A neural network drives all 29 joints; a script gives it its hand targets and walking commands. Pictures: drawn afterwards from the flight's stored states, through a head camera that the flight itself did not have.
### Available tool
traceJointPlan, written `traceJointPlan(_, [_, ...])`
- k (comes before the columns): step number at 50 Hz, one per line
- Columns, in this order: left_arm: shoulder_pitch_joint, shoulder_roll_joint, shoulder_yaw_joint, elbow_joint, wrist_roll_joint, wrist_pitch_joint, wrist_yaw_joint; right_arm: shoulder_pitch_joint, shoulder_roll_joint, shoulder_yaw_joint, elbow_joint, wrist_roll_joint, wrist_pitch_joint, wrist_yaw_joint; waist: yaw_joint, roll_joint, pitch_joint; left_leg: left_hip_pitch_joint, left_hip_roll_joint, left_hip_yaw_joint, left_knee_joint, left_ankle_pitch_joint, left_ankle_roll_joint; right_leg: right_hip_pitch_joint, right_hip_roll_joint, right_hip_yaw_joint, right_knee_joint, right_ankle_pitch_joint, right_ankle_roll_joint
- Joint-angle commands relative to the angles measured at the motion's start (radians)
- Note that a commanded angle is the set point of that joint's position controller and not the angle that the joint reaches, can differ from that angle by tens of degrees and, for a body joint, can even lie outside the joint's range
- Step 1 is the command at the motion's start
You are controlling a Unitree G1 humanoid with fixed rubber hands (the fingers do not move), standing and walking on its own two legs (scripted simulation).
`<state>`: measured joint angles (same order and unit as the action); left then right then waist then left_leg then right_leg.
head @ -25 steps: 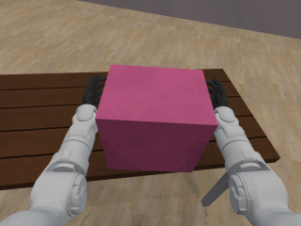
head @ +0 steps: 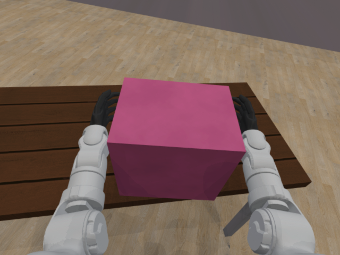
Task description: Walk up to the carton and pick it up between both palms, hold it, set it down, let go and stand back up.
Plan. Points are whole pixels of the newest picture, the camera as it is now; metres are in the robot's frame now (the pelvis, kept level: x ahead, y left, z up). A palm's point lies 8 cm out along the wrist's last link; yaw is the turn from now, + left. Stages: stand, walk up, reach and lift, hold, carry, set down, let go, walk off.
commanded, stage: reach and lift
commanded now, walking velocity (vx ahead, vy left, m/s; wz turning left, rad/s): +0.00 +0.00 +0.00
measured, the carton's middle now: (172, 142) +0.38 +0.01 +0.04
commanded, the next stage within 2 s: none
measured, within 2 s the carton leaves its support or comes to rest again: leaves its support in 0.44 s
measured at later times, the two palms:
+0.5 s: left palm (93, 124) +0.36 +0.20 +0.11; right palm (244, 131) +0.38 -0.16 +0.11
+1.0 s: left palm (91, 105) +0.36 +0.19 +0.18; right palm (258, 117) +0.37 -0.16 +0.17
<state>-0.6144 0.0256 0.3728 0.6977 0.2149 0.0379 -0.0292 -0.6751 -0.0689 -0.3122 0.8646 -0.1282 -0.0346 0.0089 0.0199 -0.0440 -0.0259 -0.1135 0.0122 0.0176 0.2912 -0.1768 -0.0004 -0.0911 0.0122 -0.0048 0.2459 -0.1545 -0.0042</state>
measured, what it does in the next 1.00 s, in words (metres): stands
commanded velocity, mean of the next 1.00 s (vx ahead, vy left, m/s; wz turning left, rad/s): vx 0.00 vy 0.00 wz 0.00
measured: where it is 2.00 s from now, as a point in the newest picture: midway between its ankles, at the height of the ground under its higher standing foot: outside the picture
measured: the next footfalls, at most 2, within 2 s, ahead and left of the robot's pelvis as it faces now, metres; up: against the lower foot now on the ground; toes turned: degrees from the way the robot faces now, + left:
none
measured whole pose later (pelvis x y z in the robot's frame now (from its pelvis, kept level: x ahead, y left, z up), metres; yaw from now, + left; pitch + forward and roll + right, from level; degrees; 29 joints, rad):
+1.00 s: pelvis -0.02 +0.00 +0.00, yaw +2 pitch -4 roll +0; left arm -0.68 0.08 0.31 0.45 0.19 0.43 -0.04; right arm -0.74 -0.12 -0.16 0.79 0.08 0.16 -0.07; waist -0.03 -0.06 -0.05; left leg -0.08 0.01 0.00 0.29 -0.15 0.00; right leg -0.05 0.01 -0.04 0.25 -0.14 -0.01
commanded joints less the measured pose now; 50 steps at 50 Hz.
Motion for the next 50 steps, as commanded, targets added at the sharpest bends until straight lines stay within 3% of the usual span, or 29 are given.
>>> traceJointPlan(1, [-0.488,-0.512,-0.350,-0.127,-0.012,0.045,-0.088,-0.428,0.531,0.305,-0.123,0.001,-0.075,0.094,0.009,0.084,-0.318,0.089,-0.031,0.085,0.027,0.406,-0.067,0.137,0.025,-0.066,0.015,0.274,0.019])
traceJointPlan(13, [-0.433,-0.505,-0.436,-0.278,-0.055,0.100,-0.084,-0.410,0.514,0.411,-0.253,0.083,-0.067,0.059,-0.006,0.084,-0.373,0.092,-0.045,0.060,0.049,0.507,-0.072,0.191,0.029,-0.062,0.039,0.432,0.033])
traceJointPlan(23, [-0.521,-0.533,-0.555,-0.370,-0.131,0.140,-0.071,-0.491,0.522,0.501,-0.334,0.158,-0.027,0.030,-0.042,0.079,-0.455,0.129,-0.044,0.030,0.059,0.488,-0.076,0.172,0.037,-0.059,0.033,0.397,0.027])
traceJointPlan(28, [-0.586,-0.562,-0.584,-0.383,-0.160,0.183,-0.073,-0.599,0.533,0.526,-0.393,0.190,0.006,0.018,-0.052,0.059,-0.465,0.128,-0.046,0.015,0.050,0.416,-0.070,0.151,0.039,-0.060,0.024,0.322,0.022])
traceJointPlan(38, [-0.651,-0.523,-0.439,-0.266,-0.103,0.318,-0.123,-0.716,0.529,0.456,-0.321,0.202,0.109,0.019,-0.031,0.006,-0.299,0.042,-0.051,0.041,-0.049,0.109,-0.009,0.120,0.016,-0.053,-0.019,0.051,0.027])
traceJointPlan(45, [-0.675,-0.526,-0.449,-0.314,-0.099,0.360,-0.128,-0.736,0.509,0.433,-0.314,0.230,0.123,0.019,-0.055,0.066,-0.335,0.123,-0.051,0.043,-0.021,0.189,-0.030,0.113,0.028,-0.066,-0.017,0.090,0.022])
traceJointPlan(50, [-0.667,-0.527,-0.483,-0.386,-0.115,0.394,-0.127,-0.758,0.508,0.480,-0.381,0.273,0.143,0.007,-0.069,0.067,-0.373,0.147,-0.056,0.033,0.006,0.262,-0.038,0.139,0.034,-0.068,-0.003,0.171,0.029])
